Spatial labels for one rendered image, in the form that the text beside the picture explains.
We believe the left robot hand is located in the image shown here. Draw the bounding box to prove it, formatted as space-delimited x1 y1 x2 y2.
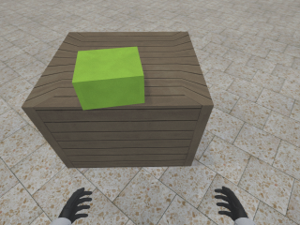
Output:
58 187 93 224

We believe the right robot hand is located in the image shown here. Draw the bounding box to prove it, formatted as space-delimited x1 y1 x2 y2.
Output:
214 186 248 221

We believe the pedestal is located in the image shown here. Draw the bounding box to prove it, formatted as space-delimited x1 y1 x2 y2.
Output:
21 31 214 169

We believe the carton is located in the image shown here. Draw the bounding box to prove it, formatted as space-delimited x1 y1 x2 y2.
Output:
72 46 145 111

